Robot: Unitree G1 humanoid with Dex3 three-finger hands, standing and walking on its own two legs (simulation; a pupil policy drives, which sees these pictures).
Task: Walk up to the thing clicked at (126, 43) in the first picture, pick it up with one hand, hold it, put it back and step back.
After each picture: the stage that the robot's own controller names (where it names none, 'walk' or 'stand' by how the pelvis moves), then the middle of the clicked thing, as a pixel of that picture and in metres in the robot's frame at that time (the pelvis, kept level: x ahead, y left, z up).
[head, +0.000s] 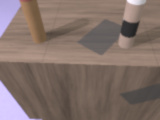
stand; (130, 22) +0.62 -0.18 +0.08
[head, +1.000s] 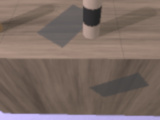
sink last; (92, 9) +0.59 -0.01 +0.12
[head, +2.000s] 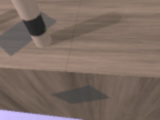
rise first; (32, 18) +0.54 +0.23 +0.12
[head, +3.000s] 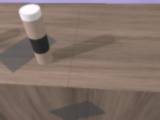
stand; (38, 38) +0.53 +0.20 +0.09
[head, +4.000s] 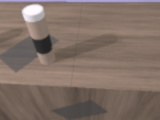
stand; (41, 38) +0.53 +0.19 +0.08
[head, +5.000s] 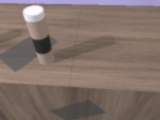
stand; (40, 38) +0.53 +0.20 +0.08
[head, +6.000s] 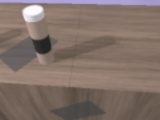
stand; (40, 38) +0.53 +0.20 +0.08
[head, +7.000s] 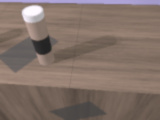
rise first; (40, 39) +0.52 +0.20 +0.08
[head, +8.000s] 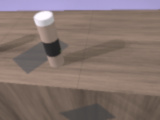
rise first; (51, 42) +0.53 +0.20 +0.08
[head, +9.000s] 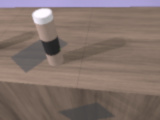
go down; (50, 40) +0.53 +0.20 +0.08
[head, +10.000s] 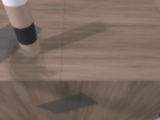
go down; (24, 26) +0.53 +0.19 +0.10
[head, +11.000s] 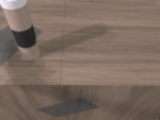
go down; (23, 29) +0.51 +0.19 +0.11
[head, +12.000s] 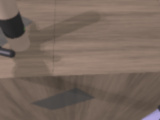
close in; (9, 17) +0.53 +0.21 +0.14
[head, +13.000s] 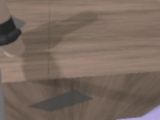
lift; (1, 22) +0.51 +0.21 +0.14
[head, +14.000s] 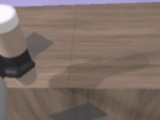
lift; (15, 52) +0.36 +0.20 +0.20
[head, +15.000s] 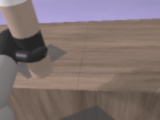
lift; (29, 38) +0.33 +0.16 +0.29
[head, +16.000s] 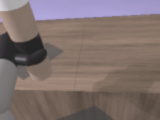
hold; (28, 41) +0.33 +0.16 +0.27
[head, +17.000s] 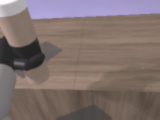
crouch; (26, 45) +0.33 +0.17 +0.26
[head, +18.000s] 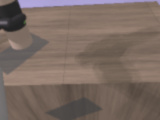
crouch; (7, 7) +0.46 +0.21 +0.28
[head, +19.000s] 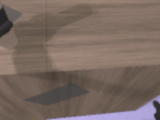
lower; out of the picture +0.52 +0.22 +0.14
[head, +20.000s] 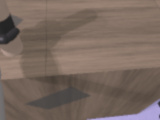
lower; out of the picture +0.51 +0.21 +0.14
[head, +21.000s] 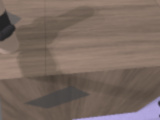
lower; out of the picture +0.52 +0.21 +0.14
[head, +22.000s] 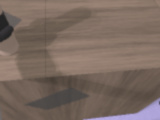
lower; out of the picture +0.51 +0.22 +0.14
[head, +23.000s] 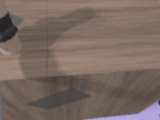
loosen; out of the picture +0.51 +0.21 +0.14
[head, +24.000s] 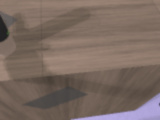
withdraw; out of the picture +0.51 +0.22 +0.14
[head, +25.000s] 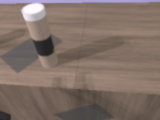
sink last; (42, 39) +0.49 +0.20 +0.12
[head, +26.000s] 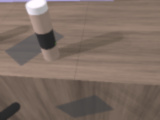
stand; (45, 33) +0.53 +0.21 +0.12
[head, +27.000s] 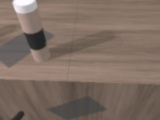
stand; (34, 32) +0.52 +0.21 +0.13
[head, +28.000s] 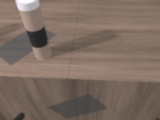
stand; (36, 30) +0.53 +0.21 +0.14
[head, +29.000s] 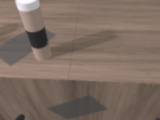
stand; (36, 31) +0.52 +0.20 +0.14
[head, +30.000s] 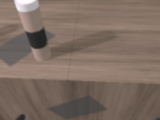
stand; (35, 31) +0.52 +0.21 +0.14
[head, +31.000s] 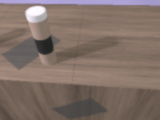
stand; (43, 38) +0.53 +0.20 +0.08
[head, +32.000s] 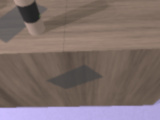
walk; (27, 5) +0.60 +0.23 +0.11
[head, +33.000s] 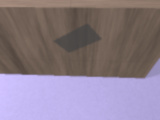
walk; out of the picture +0.86 +0.20 +0.11
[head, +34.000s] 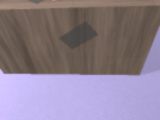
stand; out of the picture +1.07 +0.24 +0.09
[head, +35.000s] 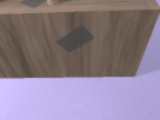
stand; out of the picture +1.07 +0.23 +0.08
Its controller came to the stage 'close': yes
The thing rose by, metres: 0.22
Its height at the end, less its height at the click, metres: +0.00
